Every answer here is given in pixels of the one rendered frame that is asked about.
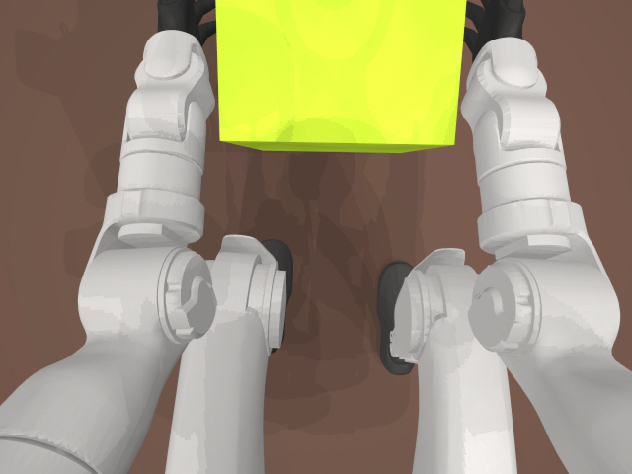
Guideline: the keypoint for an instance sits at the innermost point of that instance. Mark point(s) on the carton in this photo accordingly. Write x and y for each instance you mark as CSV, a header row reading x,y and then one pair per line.
x,y
373,76

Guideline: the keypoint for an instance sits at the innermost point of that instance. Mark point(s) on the robot right forearm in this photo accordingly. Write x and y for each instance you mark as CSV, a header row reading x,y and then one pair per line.
x,y
521,170

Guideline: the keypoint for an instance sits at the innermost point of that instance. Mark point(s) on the robot right thigh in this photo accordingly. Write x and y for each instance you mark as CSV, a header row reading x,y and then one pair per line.
x,y
465,421

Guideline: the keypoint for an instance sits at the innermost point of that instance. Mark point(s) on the robot right foot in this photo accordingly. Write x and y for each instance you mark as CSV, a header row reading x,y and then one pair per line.
x,y
390,283

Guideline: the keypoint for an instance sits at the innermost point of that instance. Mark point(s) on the robot right upper arm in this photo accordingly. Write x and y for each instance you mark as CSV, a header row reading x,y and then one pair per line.
x,y
553,324

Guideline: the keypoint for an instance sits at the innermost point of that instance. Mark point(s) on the robot left forearm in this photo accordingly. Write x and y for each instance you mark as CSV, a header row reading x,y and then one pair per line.
x,y
157,203

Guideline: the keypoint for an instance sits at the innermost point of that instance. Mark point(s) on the robot right hand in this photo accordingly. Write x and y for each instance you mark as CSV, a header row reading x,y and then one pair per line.
x,y
500,19

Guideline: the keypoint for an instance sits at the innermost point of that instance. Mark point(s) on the robot left hand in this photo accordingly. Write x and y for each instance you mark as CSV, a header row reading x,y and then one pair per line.
x,y
185,15

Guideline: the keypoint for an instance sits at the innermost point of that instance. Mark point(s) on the robot left upper arm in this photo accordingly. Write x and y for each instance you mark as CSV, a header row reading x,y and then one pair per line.
x,y
90,412

